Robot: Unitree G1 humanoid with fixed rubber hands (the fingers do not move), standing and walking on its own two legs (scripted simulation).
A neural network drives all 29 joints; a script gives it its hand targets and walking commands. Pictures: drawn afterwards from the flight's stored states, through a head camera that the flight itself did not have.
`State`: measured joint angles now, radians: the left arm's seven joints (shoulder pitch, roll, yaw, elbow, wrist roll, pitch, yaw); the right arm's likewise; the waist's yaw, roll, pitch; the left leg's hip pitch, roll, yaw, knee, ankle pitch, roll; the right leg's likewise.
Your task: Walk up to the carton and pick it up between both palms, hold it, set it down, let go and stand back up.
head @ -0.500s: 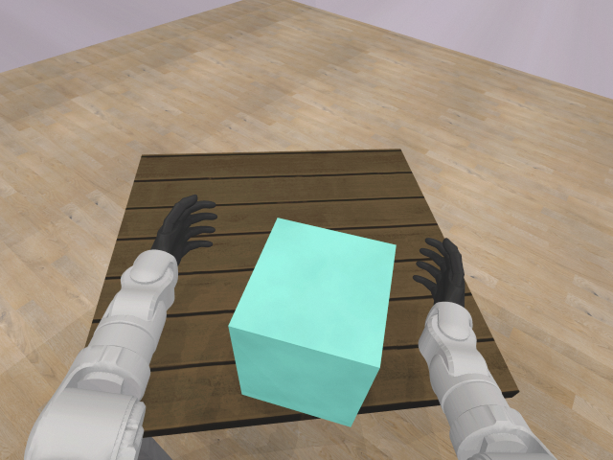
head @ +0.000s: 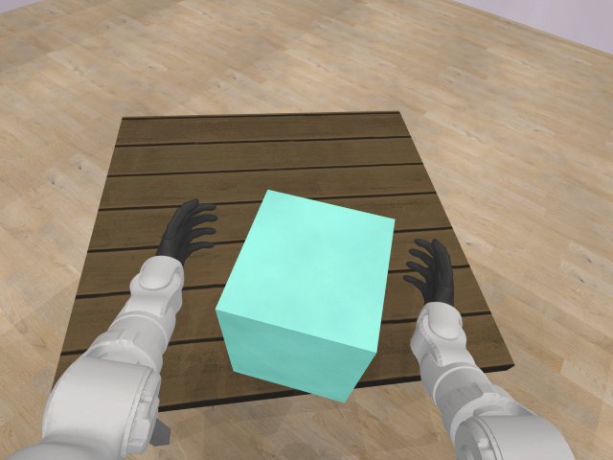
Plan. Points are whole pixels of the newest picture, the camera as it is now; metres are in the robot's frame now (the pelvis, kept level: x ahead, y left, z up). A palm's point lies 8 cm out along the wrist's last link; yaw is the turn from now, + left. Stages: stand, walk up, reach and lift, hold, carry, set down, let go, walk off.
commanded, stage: reach and lift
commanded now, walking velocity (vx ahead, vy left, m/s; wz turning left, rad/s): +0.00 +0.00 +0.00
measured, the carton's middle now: (307, 301) +0.39 -0.01 -0.09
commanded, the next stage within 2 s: none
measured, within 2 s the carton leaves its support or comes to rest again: neither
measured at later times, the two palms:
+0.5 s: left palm (202, 275) +0.42 +0.16 -0.05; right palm (423, 313) +0.35 -0.18 -0.06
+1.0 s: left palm (224, 273) +0.42 +0.13 -0.06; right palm (407, 315) +0.35 -0.16 -0.07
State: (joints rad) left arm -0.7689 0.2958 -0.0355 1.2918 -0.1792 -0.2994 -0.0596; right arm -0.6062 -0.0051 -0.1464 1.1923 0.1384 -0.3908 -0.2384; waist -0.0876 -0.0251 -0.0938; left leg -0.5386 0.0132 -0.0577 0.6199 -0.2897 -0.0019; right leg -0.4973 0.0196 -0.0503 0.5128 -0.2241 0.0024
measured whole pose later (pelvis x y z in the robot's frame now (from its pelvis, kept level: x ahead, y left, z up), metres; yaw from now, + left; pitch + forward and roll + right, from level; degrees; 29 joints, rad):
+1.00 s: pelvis -0.02 +0.01 -0.05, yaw -2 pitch +28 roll -4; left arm -0.94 0.17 0.25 1.46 0.24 -0.48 -0.02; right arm -0.80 0.07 -0.64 1.42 -0.29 -0.66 -0.21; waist -0.10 -0.01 -0.24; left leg -1.06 0.01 -0.06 0.93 -0.37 -0.01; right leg -1.02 0.02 -0.05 0.83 -0.30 0.00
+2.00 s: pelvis -0.02 +0.03 -0.04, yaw -3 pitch +30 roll -6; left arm -0.94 0.11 0.34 1.48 0.32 -0.57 0.06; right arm -0.78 0.06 -0.77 1.42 -0.37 -0.73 -0.19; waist -0.10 0.01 -0.22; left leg -1.06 0.02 -0.06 0.88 -0.34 -0.01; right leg -0.98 0.02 -0.05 0.69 -0.24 0.01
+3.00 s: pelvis -0.02 +0.02 -0.02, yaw -2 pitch +25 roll -5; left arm -0.88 0.12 0.12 1.51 0.03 -0.56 0.11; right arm -0.75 0.03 -0.34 1.30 -0.10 -0.48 -0.20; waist -0.10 0.05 -0.28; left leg -0.91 0.03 -0.06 0.78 -0.31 -0.01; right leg -0.83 0.03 -0.05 0.60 -0.20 0.01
